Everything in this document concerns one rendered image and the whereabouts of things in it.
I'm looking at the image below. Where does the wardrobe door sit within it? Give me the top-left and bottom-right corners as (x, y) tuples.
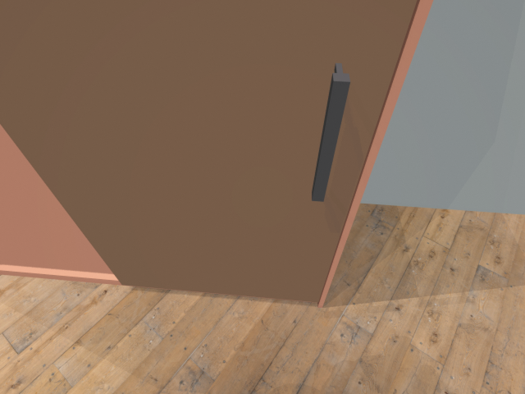
(0, 124), (113, 274)
(0, 0), (417, 302)

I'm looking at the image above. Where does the handle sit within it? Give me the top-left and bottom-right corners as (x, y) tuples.
(312, 63), (350, 202)

